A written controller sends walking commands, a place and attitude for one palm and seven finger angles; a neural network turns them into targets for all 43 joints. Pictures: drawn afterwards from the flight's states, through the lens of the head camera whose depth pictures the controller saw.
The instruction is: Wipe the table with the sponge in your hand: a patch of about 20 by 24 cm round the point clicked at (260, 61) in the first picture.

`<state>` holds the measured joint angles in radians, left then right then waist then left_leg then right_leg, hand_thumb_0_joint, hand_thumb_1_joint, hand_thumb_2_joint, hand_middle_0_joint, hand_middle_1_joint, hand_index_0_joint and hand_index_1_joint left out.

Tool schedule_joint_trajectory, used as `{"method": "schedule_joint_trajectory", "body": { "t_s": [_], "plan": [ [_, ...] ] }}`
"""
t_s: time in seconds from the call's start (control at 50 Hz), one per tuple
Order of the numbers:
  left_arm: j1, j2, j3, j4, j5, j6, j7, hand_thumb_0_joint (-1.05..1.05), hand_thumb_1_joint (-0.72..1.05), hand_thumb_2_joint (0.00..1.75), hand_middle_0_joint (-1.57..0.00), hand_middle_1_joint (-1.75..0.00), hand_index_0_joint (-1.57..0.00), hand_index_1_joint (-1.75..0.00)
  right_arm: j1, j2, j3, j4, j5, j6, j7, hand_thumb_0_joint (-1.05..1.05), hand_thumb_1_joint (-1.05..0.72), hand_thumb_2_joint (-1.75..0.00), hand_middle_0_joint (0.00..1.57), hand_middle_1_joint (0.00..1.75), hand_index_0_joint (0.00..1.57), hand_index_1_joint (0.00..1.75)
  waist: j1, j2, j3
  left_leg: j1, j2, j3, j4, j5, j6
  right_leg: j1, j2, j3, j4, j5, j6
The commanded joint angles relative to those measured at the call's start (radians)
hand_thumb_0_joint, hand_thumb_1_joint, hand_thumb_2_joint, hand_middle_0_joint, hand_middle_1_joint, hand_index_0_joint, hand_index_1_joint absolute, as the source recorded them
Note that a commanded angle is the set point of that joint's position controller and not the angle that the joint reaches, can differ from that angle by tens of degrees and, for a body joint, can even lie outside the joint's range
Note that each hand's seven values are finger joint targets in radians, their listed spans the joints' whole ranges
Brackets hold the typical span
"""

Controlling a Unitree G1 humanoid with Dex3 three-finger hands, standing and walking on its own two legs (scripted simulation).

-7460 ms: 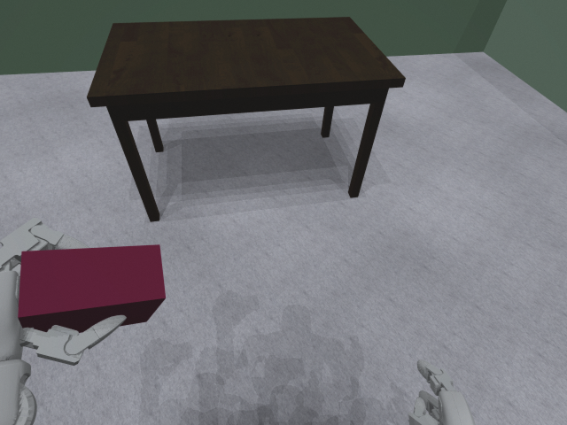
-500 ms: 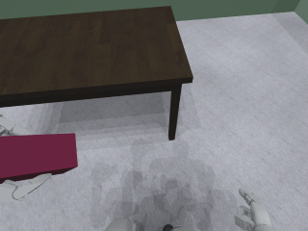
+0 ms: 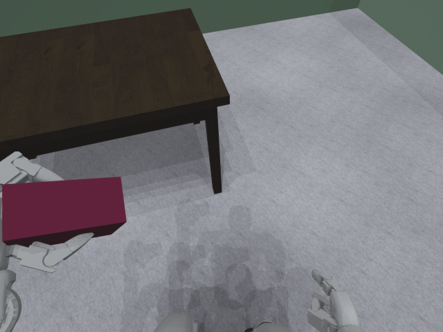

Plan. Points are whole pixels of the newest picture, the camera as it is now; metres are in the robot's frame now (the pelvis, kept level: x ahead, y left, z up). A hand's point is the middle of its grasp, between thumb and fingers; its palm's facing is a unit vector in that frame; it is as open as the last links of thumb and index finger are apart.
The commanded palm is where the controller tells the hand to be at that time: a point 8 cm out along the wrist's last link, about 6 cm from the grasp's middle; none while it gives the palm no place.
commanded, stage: take the last steps up to it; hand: left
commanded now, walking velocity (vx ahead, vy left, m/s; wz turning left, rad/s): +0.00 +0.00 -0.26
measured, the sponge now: (84, 212) +0.24 +0.20 +0.15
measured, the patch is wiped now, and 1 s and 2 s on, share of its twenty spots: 0.00 0.00 0.00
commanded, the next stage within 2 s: none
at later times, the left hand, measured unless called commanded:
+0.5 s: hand (47, 232) +0.20 +0.22 +0.17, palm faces +0.40 -0.80 -0.45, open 9.7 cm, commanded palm +0.15 +0.26 +0.19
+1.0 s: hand (39, 165) +0.29 +0.27 +0.18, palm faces +0.37 -0.81 -0.45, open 9.7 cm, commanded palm +0.23 +0.31 +0.19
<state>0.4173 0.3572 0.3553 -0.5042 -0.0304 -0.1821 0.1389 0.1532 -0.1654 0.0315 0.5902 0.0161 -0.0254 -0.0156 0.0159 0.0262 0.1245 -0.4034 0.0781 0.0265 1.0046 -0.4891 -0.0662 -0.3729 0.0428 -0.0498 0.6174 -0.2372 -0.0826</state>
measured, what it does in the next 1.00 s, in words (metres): steps on the spot: left foot, then right foot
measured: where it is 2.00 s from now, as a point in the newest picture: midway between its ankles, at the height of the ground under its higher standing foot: (201, 306)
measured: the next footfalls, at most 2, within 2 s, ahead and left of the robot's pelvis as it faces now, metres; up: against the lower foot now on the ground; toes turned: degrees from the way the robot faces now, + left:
left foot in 0.20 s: +0.01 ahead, +0.13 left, +0.00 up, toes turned +3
right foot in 0.46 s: +0.02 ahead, -0.11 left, +0.00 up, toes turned -9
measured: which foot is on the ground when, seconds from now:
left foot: up 0.00-0.18, down 0.20-0.46, up 0.48-0.80, down 0.82-1.00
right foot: down 0.00-0.22, up 0.24-0.44, down 0.46-0.84, up 0.86-1.00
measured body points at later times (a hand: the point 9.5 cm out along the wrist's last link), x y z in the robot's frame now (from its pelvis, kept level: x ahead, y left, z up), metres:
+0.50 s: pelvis -0.02 -0.01 +0.00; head -0.01 -0.03 +0.45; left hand +0.18 +0.26 +0.20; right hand +0.12 -0.24 -0.11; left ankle -0.03 +0.12 -0.71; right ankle -0.01 -0.11 -0.73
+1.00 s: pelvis +0.06 +0.04 +0.01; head +0.11 +0.04 +0.46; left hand +0.27 +0.31 +0.21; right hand +0.23 -0.19 -0.08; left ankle +0.07 +0.15 -0.72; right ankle +0.03 -0.07 -0.67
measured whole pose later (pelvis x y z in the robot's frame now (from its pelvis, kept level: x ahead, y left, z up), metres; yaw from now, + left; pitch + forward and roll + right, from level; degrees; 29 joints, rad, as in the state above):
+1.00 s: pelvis +0.06 +0.04 +0.01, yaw -1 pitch +1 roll +1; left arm 0.46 0.39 0.38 -0.54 -0.02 -0.23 0.16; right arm 0.17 -0.15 -0.02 0.60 0.01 -0.11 -0.05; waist -0.01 -0.03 0.08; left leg -0.28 0.05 0.17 0.52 -0.26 0.02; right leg -0.46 -0.09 -0.10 1.02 -0.48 0.03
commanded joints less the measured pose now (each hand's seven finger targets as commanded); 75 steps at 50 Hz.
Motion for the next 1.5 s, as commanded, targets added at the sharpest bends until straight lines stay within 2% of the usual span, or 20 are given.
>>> {"method": "schedule_joint_trajectory", "body": {
  "t_s": [0.0,0.16,0.22,0.28,0.38,0.42,0.44,0.48,0.58,0.76,0.84,1.04,1.08,1.12,1.14,1.2,1.26,1.36,1.44,1.48],
  "plan": [
    [0.095,0.227,0.199,-0.281,-0.023,-0.086,0.036,0.00,0.10,1.30,-1.20,-1.60,-1.20,-1.60,-0.068,-0.102,-0.046,-0.165,-0.011,-0.029,-0.016,0.00,-0.90,-0.90,0.20,0.30,0.20,0.30,-0.001,-0.110,-0.305,-0.033,-0.018,-0.023,-0.016,0.016,0.008,0.244,-0.303,0.342,-0.277,0.295,-0.085],
    [0.125,0.195,0.150,-0.226,0.002,-0.084,0.046,0.00,0.10,1.30,-1.20,-1.60,-1.20,-1.60,-0.004,-0.152,-0.073,-0.146,-0.016,-0.045,-0.045,0.00,-0.90,-0.90,0.20,0.30,0.20,0.30,-0.022,-0.060,-0.279,0.284,-0.034,0.038,-0.652,0.040,0.098,0.083,-0.191,0.268,-0.296,-0.330,0.000],
    [0.017,0.211,0.150,-0.271,0.015,-0.112,0.040,0.00,0.10,1.30,-1.20,-1.60,-1.20,-1.60,-0.028,-0.173,-0.084,-0.146,-0.016,-0.067,-0.053,0.00,-0.90,-0.90,0.20,0.30,0.20,0.30,-0.033,0.295,-0.179,0.226,0.301,-0.385,-0.850,-0.173,0.275,-0.125,-0.015,0.007,0.266,-0.255,0.088],
    [0.046,0.142,0.090,-0.119,0.032,-0.099,0.023,0.00,0.10,1.30,-1.20,-1.60,-1.20,-1.60,-0.023,-0.171,-0.092,-0.105,-0.005,-0.095,-0.044,0.00,-0.90,-0.90,0.20,0.30,0.20,0.30,-0.025,0.159,-0.052,0.070,0.212,-0.208,-0.808,-0.084,0.264,-0.132,-0.065,-0.012,0.383,-0.190,0.101],
    [-0.073,0.141,0.048,-0.169,0.030,-0.100,0.027,0.00,0.10,1.30,-1.20,-1.60,-1.20,-1.60,-0.006,-0.171,-0.083,-0.088,-0.014,-0.121,-0.057,0.00,-0.90,-0.90,0.20,0.30,0.20,0.30,-0.019,0.190,-0.127,0.150,0.139,-0.091,-0.635,0.190,0.200,0.104,-0.051,-0.123,-0.073,-0.185,0.108],
    [-0.091,0.171,0.067,-0.143,0.045,-0.101,0.031,0.00,0.10,1.30,-1.20,-1.60,-1.20,-1.60,-0.009,-0.163,-0.083,-0.082,-0.016,-0.114,-0.055,0.00,-0.90,-0.90,0.20,0.30,0.20,0.30,-0.022,0.059,-0.165,-0.029,0.075,-0.014,-0.411,0.153,0.150,0.331,-0.168,0.034,-0.236,-0.100,0.045],
    [-0.105,0.214,0.102,-0.139,0.038,-0.104,0.036,0.00,0.10,1.30,-1.20,-1.60,-1.20,-1.60,-0.022,-0.136,-0.081,-0.095,-0.013,-0.107,-0.052,0.00,-0.90,-0.90,0.20,0.30,0.20,0.30,-0.021,-0.207,-0.171,-0.220,-0.035,0.072,-0.168,0.050,0.096,0.426,-0.381,0.388,-0.320,-0.080,-0.052],
    [-0.091,0.231,0.139,-0.117,0.011,-0.111,0.034,0.00,0.10,1.30,-1.20,-1.60,-1.20,-1.60,-0.029,-0.163,-0.102,-0.082,-0.012,-0.101,-0.041,0.00,-0.90,-0.90,0.20,0.30,0.20,0.30,-0.005,-0.230,-0.159,-0.286,-0.016,-0.063,0.157,0.021,0.056,0.328,-0.512,0.561,-0.410,-0.183,-0.129],
    [0.055,0.197,0.162,-0.135,0.005,-0.142,0.017,0.00,0.10,1.30,-1.20,-1.60,-1.20,-1.60,-0.050,-0.123,-0.074,-0.089,-0.015,-0.055,-0.032,0.00,-0.90,-0.90,0.20,0.30,0.20,0.30,-0.017,-0.147,-0.146,-0.196,0.035,-0.007,-0.008,0.184,0.042,0.230,-0.386,0.160,-0.351,0.164,-0.069],
    [-0.017,0.173,0.117,-0.195,0.015,-0.115,0.050,0.00,0.10,1.30,-1.20,-1.60,-1.20,-1.60,-0.014,-0.126,-0.096,-0.132,-0.017,-0.087,-0.055,0.00,-0.90,-0.90,0.20,0.30,0.20,0.30,-0.009,-0.141,-0.204,0.227,-0.049,0.172,-0.563,0.265,0.078,0.190,-0.288,0.070,-0.171,0.052,0.006],
    [-0.037,0.207,0.127,-0.234,0.021,-0.136,0.047,0.00,0.10,1.30,-1.20,-1.60,-1.20,-1.60,0.000,-0.151,-0.106,-0.127,-0.012,-0.107,-0.053,0.00,-0.90,-0.90,0.20,0.30,0.20,0.30,-0.032,0.290,-0.277,0.467,0.323,-0.372,-0.692,0.472,0.316,-0.220,-0.108,-0.021,0.543,-0.404,0.098],
    [0.100,0.177,0.152,-0.195,-0.009,-0.106,0.033,0.00,0.10,1.30,-1.20,-1.60,-1.20,-1.60,-0.014,-0.144,-0.087,-0.095,-0.008,-0.129,-0.049,0.00,-0.90,-0.90,0.20,0.30,0.20,0.30,-0.013,0.154,-0.234,0.204,0.167,-0.004,-0.588,0.420,0.196,0.115,-0.081,-0.150,-0.018,-0.100,0.109],
    [0.049,0.175,0.143,-0.132,0.000,-0.095,0.029,0.00,0.10,1.30,-1.20,-1.60,-1.20,-1.60,-0.021,-0.141,-0.088,-0.091,-0.004,-0.111,-0.053,0.00,-0.90,-0.90,0.20,0.30,0.20,0.30,-0.006,0.009,-0.241,0.050,0.110,0.045,-0.375,0.286,0.153,0.305,-0.147,-0.050,-0.180,-0.015,0.070],
    [0.016,0.219,0.181,-0.066,-0.004,-0.088,0.028,0.00,0.10,1.30,-1.20,-1.60,-1.20,-1.60,-0.050,-0.125,-0.080,-0.122,-0.004,-0.098,-0.040,0.00,-0.90,-0.90,0.20,0.30,0.20,0.30,0.005,-0.348,-0.226,-0.308,-0.060,0.049,0.110,-0.055,0.074,0.430,-0.525,0.596,-0.342,0.046,-0.108],
    [-0.006,0.200,0.154,-0.072,-0.017,-0.097,0.019,0.00,0.10,1.30,-1.20,-1.60,-1.20,-1.60,-0.036,-0.144,-0.097,-0.097,-0.005,-0.090,-0.029,0.00,-0.90,-0.90,0.20,0.30,0.20,0.30,-0.007,-0.327,-0.187,-0.328,-0.029,-0.051,0.242,-0.002,0.058,0.385,-0.532,0.593,-0.367,0.010,-0.104],
    [0.008,0.185,0.143,-0.110,0.001,-0.131,0.008,0.00,0.10,1.30,-1.20,-1.60,-1.20,-1.60,-0.060,-0.125,-0.071,-0.072,-0.012,-0.068,-0.027,0.00,-0.90,-0.90,0.20,0.30,0.20,0.30,-0.011,-0.143,-0.152,-0.335,0.016,-0.047,0.286,0.150,0.034,0.314,-0.426,0.226,-0.304,0.286,-0.054],
    [-0.005,0.191,0.129,-0.182,0.014,-0.149,0.019,0.00,0.10,1.30,-1.20,-1.60,-1.20,-1.60,-0.051,-0.129,-0.077,-0.087,-0.018,-0.069,-0.029,0.00,-0.90,-0.90,0.20,0.30,0.20,0.30,-0.020,-0.128,-0.187,-0.218,0.031,0.007,0.035,0.205,0.042,0.274,-0.390,0.070,-0.281,0.432,-0.042],
    [0.060,0.208,0.168,-0.261,0.012,-0.133,0.050,0.00,0.10,1.30,-1.20,-1.60,-1.20,-1.60,-0.044,-0.109,-0.089,-0.141,-0.021,-0.084,-0.032,0.00,-0.90,-0.90,0.20,0.30,0.20,0.30,0.019,-0.208,-0.245,-0.033,-0.034,0.153,-0.349,0.214,0.059,0.349,-0.373,0.047,-0.225,0.495,-0.041],
    [0.037,0.185,0.153,-0.253,0.013,-0.133,0.060,0.00,0.10,1.30,-1.20,-1.60,-1.20,-1.60,0.008,-0.127,-0.110,-0.148,-0.014,-0.084,-0.050,0.00,-0.90,-0.90,0.20,0.30,0.20,0.30,-0.024,-0.081,-0.294,0.265,-0.056,0.178,-0.596,0.350,0.075,0.262,-0.286,-0.024,0.007,0.355,0.029],
    [-0.002,0.177,0.144,-0.266,0.003,-0.148,0.055,0.00,0.10,1.30,-1.20,-1.60,-1.20,-1.60,0.015,-0.171,-0.130,-0.157,-0.004,-0.085,-0.044,0.00,-0.90,-0.90,0.20,0.30,0.20,0.30,-0.031,0.257,-0.325,0.522,0.257,-0.262,-0.618,0.682,0.236,-0.128,-0.110,-0.088,0.417,-0.320,0.107]
  ]
}}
